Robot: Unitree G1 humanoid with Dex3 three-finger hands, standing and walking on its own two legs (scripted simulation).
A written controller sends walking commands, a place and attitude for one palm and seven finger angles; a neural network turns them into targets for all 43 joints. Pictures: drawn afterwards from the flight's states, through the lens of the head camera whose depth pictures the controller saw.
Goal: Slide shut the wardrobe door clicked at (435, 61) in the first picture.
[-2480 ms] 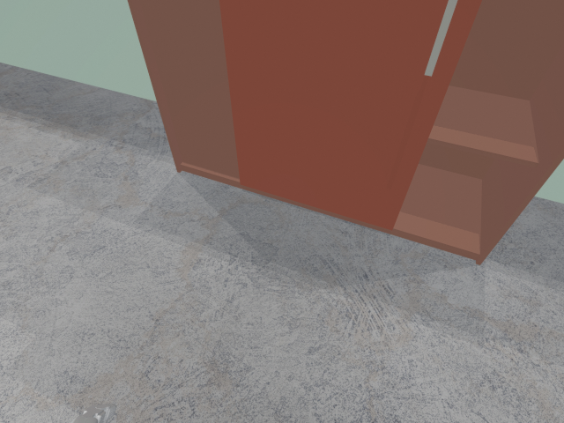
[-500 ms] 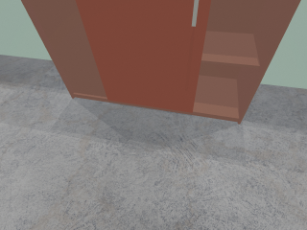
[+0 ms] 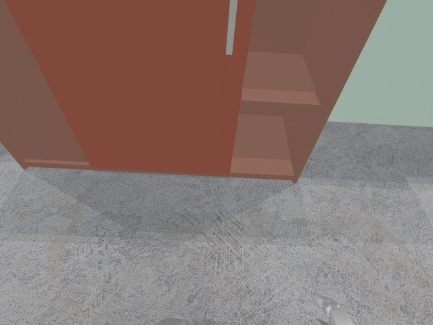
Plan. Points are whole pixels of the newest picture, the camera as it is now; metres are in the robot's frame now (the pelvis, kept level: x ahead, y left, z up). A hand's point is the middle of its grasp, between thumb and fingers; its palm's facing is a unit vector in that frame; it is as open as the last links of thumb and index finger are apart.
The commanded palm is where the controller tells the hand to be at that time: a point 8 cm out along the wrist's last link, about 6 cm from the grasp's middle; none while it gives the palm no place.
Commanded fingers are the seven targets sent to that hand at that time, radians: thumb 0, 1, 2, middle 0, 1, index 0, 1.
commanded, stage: walk to a spot facing it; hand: left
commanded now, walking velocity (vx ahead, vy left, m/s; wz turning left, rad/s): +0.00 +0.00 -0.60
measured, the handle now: (232, 5) +0.92 +0.08 +0.18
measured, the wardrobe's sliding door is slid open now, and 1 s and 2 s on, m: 0.37 0.37 0.37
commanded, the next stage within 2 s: none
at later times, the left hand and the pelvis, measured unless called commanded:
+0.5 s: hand (173, 236) +0.33 +0.15 -0.15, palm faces -0.35 -0.92 -0.19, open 7.4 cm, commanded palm none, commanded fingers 0.00 0.90 0.90 -0.20 -0.30 -0.20 -0.30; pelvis +0.14 +0.02 +0.00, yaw -19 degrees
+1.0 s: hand (164, 219) +0.38 +0.18 -0.17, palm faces -0.47 -0.86 -0.20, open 7.4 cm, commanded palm none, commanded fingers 0.00 0.90 0.90 -0.20 -0.30 -0.20 -0.30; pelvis +0.21 +0.04 +0.01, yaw -35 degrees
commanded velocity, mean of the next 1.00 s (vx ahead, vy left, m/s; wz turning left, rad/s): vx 0.00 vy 0.00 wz -0.60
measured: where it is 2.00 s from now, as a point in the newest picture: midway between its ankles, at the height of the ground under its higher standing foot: outside the picture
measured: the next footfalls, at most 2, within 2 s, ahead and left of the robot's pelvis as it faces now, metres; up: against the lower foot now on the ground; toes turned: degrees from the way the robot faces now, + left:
right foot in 0.54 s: +0.22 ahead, -0.10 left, +0.00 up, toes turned -26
left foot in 0.96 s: +0.29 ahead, +0.12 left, +0.00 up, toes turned -31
